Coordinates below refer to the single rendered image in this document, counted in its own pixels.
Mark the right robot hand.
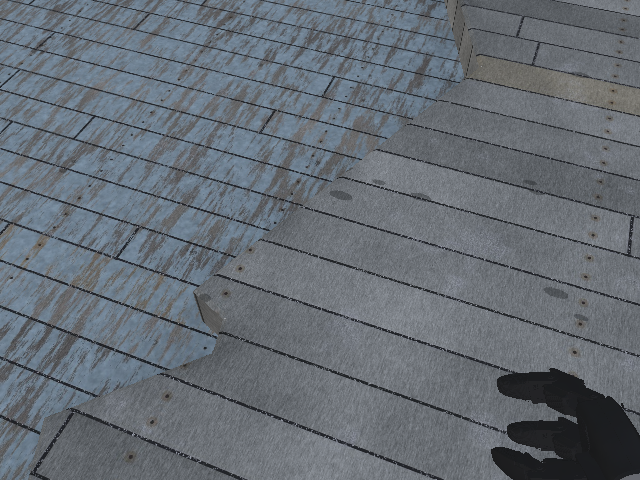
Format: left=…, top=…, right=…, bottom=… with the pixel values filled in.
left=491, top=368, right=640, bottom=480

